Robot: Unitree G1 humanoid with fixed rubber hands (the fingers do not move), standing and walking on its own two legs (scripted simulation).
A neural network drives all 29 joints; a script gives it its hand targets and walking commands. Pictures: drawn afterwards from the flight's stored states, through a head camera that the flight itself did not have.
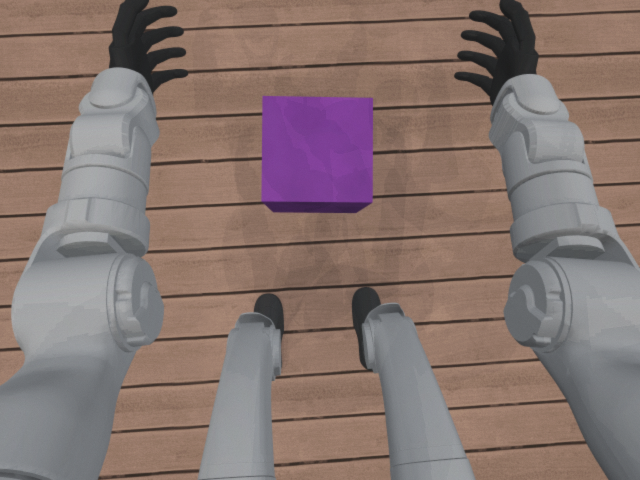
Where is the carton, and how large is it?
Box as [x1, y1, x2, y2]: [261, 96, 372, 212]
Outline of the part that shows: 262,96 261,201 272,211 286,212 356,212 372,202 372,98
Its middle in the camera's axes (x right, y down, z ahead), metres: -0.01 -0.16 +0.85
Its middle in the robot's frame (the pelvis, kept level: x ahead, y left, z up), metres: +0.53 -0.02 -0.53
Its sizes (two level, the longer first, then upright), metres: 0.210 0.200 0.250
